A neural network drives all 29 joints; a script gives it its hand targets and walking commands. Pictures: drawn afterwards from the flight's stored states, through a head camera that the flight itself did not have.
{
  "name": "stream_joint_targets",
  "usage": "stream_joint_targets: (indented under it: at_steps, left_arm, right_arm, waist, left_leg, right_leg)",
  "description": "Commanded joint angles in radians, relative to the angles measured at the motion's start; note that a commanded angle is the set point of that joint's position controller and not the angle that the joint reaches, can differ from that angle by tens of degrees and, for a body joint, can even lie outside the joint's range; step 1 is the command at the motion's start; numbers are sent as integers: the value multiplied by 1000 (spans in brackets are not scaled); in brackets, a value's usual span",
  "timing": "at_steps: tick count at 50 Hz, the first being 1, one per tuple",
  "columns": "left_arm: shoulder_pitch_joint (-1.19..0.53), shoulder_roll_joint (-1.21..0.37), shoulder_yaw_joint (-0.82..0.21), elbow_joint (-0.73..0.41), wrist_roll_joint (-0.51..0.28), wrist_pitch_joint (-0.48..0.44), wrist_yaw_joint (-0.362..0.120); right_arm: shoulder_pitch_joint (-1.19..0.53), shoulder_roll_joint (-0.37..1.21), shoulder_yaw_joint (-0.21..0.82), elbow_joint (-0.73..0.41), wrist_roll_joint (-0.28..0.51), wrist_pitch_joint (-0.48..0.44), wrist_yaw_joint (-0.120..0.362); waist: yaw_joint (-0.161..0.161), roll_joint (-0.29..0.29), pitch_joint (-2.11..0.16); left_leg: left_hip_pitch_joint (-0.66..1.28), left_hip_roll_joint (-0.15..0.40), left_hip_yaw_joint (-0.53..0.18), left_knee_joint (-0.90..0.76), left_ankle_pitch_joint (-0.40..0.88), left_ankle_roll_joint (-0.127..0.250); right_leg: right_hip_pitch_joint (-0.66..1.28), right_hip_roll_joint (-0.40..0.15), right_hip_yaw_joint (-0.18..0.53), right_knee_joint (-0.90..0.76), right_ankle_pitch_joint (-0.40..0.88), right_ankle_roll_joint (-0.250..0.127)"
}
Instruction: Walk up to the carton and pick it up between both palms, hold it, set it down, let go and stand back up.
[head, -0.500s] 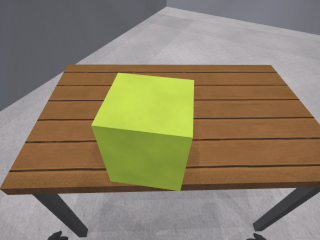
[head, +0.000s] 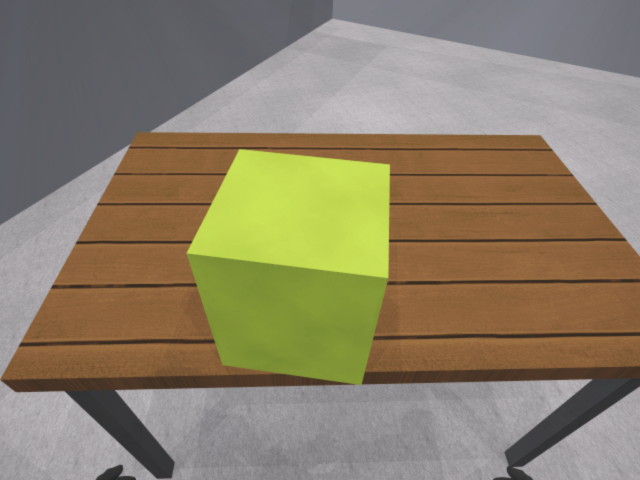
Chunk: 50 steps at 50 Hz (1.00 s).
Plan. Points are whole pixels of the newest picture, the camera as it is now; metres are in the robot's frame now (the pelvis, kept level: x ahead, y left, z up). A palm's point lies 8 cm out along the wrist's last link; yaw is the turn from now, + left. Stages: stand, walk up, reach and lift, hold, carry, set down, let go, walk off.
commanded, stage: stand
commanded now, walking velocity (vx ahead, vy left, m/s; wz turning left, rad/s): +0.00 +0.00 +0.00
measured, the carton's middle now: (301, 269) +0.40 +0.04 +0.05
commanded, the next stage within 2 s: walk up in 0.50 s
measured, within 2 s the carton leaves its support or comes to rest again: neither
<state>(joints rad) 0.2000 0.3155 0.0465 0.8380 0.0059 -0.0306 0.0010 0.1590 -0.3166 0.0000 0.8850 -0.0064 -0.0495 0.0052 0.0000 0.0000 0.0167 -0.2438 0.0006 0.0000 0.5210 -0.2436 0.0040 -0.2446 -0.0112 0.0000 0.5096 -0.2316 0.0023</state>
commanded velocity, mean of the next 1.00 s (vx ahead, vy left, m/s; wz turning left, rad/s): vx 0.00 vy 0.00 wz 0.00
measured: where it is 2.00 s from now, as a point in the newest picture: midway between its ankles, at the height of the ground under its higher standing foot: outside the picture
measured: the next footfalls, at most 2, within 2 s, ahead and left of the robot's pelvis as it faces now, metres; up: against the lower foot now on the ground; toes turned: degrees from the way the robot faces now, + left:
none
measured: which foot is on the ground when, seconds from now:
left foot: down 0.00-1.00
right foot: down 0.00-1.00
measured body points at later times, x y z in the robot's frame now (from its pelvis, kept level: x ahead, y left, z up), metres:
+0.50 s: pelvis +0.00 +0.00 +0.00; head -0.01 +0.00 +0.45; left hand +0.11 +0.29 -0.11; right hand +0.12 -0.28 -0.11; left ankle +0.02 +0.12 -0.74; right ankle +0.03 -0.13 -0.74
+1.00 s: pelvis +0.00 +0.00 +0.00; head -0.01 -0.01 +0.45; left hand +0.11 +0.29 -0.10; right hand +0.12 -0.28 -0.11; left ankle +0.02 +0.12 -0.74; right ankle +0.03 -0.13 -0.74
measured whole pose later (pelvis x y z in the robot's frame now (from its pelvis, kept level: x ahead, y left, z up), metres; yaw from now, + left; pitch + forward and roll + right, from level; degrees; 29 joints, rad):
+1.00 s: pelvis +0.00 +0.00 +0.00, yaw +0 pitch -2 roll +0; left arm 0.20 0.32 0.05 0.85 0.01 -0.03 0.00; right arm 0.16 -0.32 0.00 0.90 -0.01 -0.03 0.00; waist 0.00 0.01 0.02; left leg -0.22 0.00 0.00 0.48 -0.22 0.00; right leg -0.23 -0.01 0.00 0.48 -0.21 0.00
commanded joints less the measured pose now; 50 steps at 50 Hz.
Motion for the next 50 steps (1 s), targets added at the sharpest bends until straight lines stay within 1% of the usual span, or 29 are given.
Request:
stream_joint_targets:
  at_steps: [1, 2, 3, 4, 5, 9, 10, 11, 14, 15, 16, 18, 19, 21, 23, 24, 25, 26, 30, 32, 34, 36, 40, 41, 42, 44, 45, 49, 50]
  left_arm:
    - [-74, 193, 29, -5, 4, -12, -1]
    - [-80, 195, 25, 7, -4, -8, -1]
    - [-92, 202, 29, -5, 5, -18, -5]
    - [-93, 221, 38, -15, 7, -13, -4]
    - [-77, 230, 34, 2, 7, -7, 0]
    - [-64, 227, 36, 15, 0, -18, -4]
    - [-93, 228, 27, 6, 10, -18, -1]
    - [-85, 246, 38, 2, 4, -16, 2]
    - [-79, 200, 25, 4, 3, -18, -3]
    - [-90, 222, 34, 6, 5, -18, -4]
    - [-92, 246, 45, 15, 12, -13, -1]
    - [-89, 204, 30, 3, 11, -12, 4]
    - [-86, 221, 32, 10, 12, -10, 2]
    - [-83, 238, 38, 22, 7, -15, 7]
    - [-107, 229, 30, 2, 14, -19, -5]
    - [-67, 215, 33, 5, 2, -23, -9]
    - [-78, 234, 37, 27, 14, -15, 1]
    - [-88, 219, 20, 5, 13, -10, 0]
    - [-91, 213, 28, 4, 11, -17, 0]
    - [-89, 217, 27, 4, 11, -17, 2]
    - [-88, 224, 34, 11, 8, -18, 7]
    - [-97, 223, 26, 7, 6, -8, 2]
    - [-100, 215, 27, -9, 13, -10, 3]
    - [-73, 209, 28, 1, 6, -9, -3]
    - [-63, 199, 27, 2, 11, -11, -1]
    - [-86, 219, 31, 5, 15, -11, 0]
    - [-75, 215, 35, 16, 7, -9, -2]
    - [-100, 225, 31, -8, 19, -10, -1]
    - [-400, 171, 23, -277, -19, 150, 25]
  right_arm:
    - [-86, -228, -56, 13, -5, -16, -7]
    - [-84, -235, -56, 1, -16, -16, -2]
    - [-83, -217, -57, -1, -14, -15, 3]
    - [-107, -216, -56, 5, -8, -16, 1]
    - [-91, -240, -61, 5, -9, -12, 2]
    - [-87, -223, -57, 23, -8, -5, -1]
    - [-101, -229, -54, 18, -11, -8, -6]
    - [-85, -228, -57, 18, -12, -8, -3]
    - [-88, -211, -47, 16, -4, -13, -7]
    - [-123, -203, -46, 19, -16, -6, -8]
    - [-93, -202, -54, 8, -9, -7, -2]
    - [-80, -227, -60, 12, -10, -9, -9]
    - [-93, -231, -56, 20, -7, -10, -3]
    - [-76, -241, -61, 25, -8, -6, -6]
    - [-109, -217, -52, 21, -10, -8, -7]
    - [-70, -226, -53, 22, -5, -14, 2]
    - [-110, -218, -60, 22, -6, -7, -1]
    - [-79, -245, -59, 9, -13, 1, -7]
    - [-46, -235, -58, 15, -8, 0, -6]
    - [-53, -240, -58, 6, -11, 2, -10]
    - [-60, -221, -48, 9, -10, 3, -9]
    - [-84, -241, -50, 16, -12, 2, -10]
    - [-65, -248, -57, 12, -16, -1, -8]
    - [-64, -257, -60, 17, -21, -3, -9]
    - [-81, -243, -52, 5, -14, -4, -9]
    - [-61, -213, -60, 9, -11, 0, -8]
    - [-91, -223, -49, 11, -15, 0, -7]
    - [-57, -224, -57, 10, -15, 8, -10]
    - [-351, -74, -168, -20, -123, -147, 18]
  waist:
    - [-5, -11, -39]
    - [11, 20, -55]
    - [-7, -25, -90]
    - [15, -20, -24]
    - [3, 43, -8]
    - [11, -8, -5]
    - [12, 21, 11]
    - [7, -29, 18]
    - [4, 37, -38]
    - [18, 3, -9]
    - [-10, -21, -27]
    - [-3, 44, 1]
    - [1, -31, 9]
    - [-11, 20, -15]
    - [-5, -23, -20]
    - [11, 1, -18]
    - [-12, -22, 24]
    - [-14, 29, 33]
    - [-14, -12, -57]
    - [-6, 27, -33]
    - [-4, -4, 10]
    - [3, 90, 53]
    - [-4, -31, -8]
    - [12, 33, -37]
    - [7, 35, 0]
    - [-2, -22, 15]
    - [11, 35, 52]
    - [-9, -6, 50]
    - [5, 8, -46]
  left_leg:
    - [35, 126, -150, -191, 124, 44]
    - [67, 120, -110, -157, 149, 46]
    - [63, 128, -138, -170, 113, 39]
    - [29, 128, -146, -180, 95, 49]
    - [15, 119, -131, -189, 118, 39]
    - [47, 116, -121, -176, 135, 44]
    - [24, 116, -126, -178, 102, 42]
    - [26, 116, -130, -197, 109, 42]
    - [44, 113, -124, -173, 93, 45]
    - [29, 112, -108, -184, 72, 46]
    - [73, 112, -104, -176, 93, 41]
    - [36, 117, -129, -201, 83, 45]
    - [38, 123, -131, -206, 88, 41]
    - [68, 122, -134, -223, 102, 33]
    - [67, 123, -127, -185, 121, 45]
    - [40, 120, -131, -197, 78, 35]
    - [27, 124, -140, -201, 60, 46]
    - [32, 112, -140, -201, 77, 37]
    - [78, 118, -147, -194, 167, 36]
    - [40, 115, -146, -181, 178, 39]
    - [27, 116, -145, -204, 139, 33]
    - [2, 117, -145, -200, 133, 36]
    - [20, 127, -155, -210, 120, 41]
    - [29, 120, -141, -206, 109, 34]
    - [19, 118, -147, -212, 107, 36]
    - [25, 113, -141, -202, 95, 28]
    - [11, 117, -124, -198, 106, 28]
    - [-13, 116, -149, -213, 52, 38]
    - [-187, 16, 134, -68, -202, -5]
  right_leg:
    - [81, -105, 102, -118, 90, -62]
    - [66, -108, 108, -132, 75, -53]
    - [79, -96, 92, -121, 84, -61]
    - [69, -95, 101, -136, 81, -55]
    - [77, -101, 104, -143, 109, -47]
    - [61, -101, 107, -150, 91, -47]
    - [61, -108, 112, -152, 85, -47]
    - [53, -108, 109, -150, 74, -42]
    - [93, -115, 124, -162, 103, -52]
    - [76, -106, 110, -159, 91, -36]
    - [46, -106, 115, -169, 70, -39]
    - [68, -106, 104, -161, 95, -34]
    - [48, -99, 101, -164, 74, -38]
    - [63, -107, 106, -158, 71, -44]
    - [41, -104, 86, -159, 61, -45]
    - [67, -102, 95, -157, 60, -44]
    - [34, -100, 101, -173, 44, -52]
    - [-3, -90, 94, -171, 27, -32]
    - [72, -90, 97, -149, 116, -37]
    - [82, -92, 89, -141, 154, -35]
    - [75, -101, 85, -153, 100, -40]
    - [32, -94, 97, -147, 109, -40]
    - [80, -94, 97, -138, 98, -39]
    - [98, -94, 97, -136, 96, -40]
    - [66, -89, 89, -153, 83, -43]
    - [56, -93, 82, -150, 45, -43]
    - [17, -94, 86, -147, 65, -41]
    - [42, -91, 98, -173, 8, -43]
    - [21, 11, -106, 3, -205, -32]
